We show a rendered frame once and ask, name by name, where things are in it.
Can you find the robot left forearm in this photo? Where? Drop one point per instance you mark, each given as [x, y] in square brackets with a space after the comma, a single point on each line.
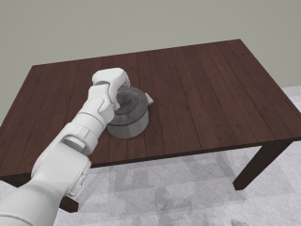
[83, 131]

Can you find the robot left hand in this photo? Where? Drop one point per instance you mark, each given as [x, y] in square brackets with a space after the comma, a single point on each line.
[117, 75]

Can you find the knob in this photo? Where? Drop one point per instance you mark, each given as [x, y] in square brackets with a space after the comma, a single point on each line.
[123, 99]

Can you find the table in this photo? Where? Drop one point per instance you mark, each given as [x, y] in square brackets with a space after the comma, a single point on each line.
[207, 98]

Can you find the lid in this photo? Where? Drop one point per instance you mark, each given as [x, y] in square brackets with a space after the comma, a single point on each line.
[133, 111]

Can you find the robot left upper arm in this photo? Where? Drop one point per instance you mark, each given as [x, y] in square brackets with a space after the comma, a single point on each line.
[36, 203]

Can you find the pot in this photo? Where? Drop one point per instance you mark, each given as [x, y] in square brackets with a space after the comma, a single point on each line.
[133, 129]

